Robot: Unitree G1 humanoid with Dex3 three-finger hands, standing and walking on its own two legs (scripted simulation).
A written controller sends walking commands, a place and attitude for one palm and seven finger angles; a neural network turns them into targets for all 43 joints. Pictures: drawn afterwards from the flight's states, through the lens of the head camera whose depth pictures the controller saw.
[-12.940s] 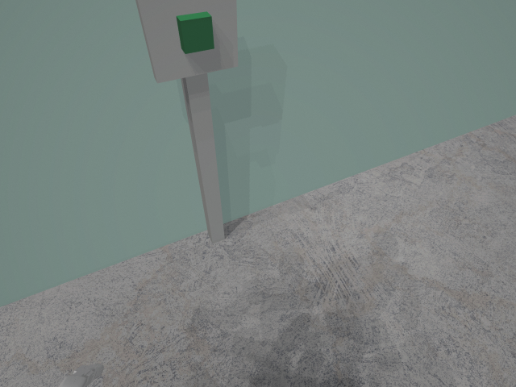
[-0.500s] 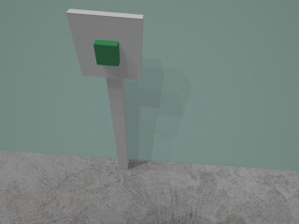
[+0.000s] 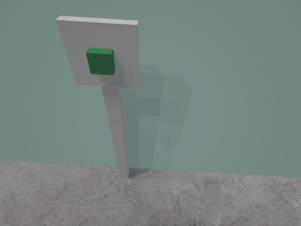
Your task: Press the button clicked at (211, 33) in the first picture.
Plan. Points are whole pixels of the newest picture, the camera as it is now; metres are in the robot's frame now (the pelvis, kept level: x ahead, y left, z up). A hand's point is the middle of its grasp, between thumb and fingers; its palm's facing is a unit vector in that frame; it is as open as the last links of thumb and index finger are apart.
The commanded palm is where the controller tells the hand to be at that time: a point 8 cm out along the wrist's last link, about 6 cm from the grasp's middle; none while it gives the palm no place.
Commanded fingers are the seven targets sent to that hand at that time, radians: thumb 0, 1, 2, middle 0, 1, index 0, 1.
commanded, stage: come to a stop and stand still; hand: left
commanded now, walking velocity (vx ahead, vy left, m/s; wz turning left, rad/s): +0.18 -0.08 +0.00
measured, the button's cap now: (101, 61) +0.52 +0.19 +0.18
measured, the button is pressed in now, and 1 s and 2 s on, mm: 0 0 0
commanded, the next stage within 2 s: look again from close up in 1.16 s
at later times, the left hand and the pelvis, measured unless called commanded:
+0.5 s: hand out of the picture +0.08 +0.17 -0.16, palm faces +0.04 -0.96 -0.28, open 7.3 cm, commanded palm none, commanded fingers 0.00 0.90 0.90 -0.20 -0.30 -0.20 -0.30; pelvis +0.03 -0.02 +0.00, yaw +0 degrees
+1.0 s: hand out of the picture -0.06 +0.16 -0.17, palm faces +0.06 -0.99 -0.15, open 7.3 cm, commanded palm none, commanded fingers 0.00 0.90 0.90 -0.20 -0.30 -0.20 -0.30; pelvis -0.02 -0.01 +0.01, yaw +1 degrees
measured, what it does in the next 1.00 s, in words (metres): steps on the spot: left foot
